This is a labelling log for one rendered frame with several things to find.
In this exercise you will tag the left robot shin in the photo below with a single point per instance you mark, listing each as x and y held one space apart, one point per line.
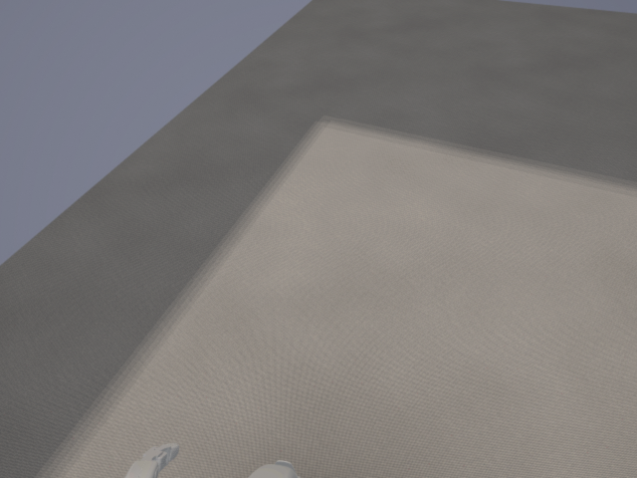
285 463

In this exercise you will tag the left robot hand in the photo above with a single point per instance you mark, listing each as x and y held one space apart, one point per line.
153 461

